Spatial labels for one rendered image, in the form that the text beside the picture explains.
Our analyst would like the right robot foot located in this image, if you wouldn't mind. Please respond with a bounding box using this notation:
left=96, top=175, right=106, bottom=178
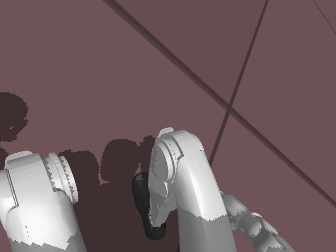
left=132, top=172, right=166, bottom=240

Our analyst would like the right robot arm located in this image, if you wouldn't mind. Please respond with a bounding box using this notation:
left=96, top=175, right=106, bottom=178
left=238, top=212, right=295, bottom=252

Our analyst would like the right robot hand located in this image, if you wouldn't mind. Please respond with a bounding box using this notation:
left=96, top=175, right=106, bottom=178
left=220, top=191, right=251, bottom=230

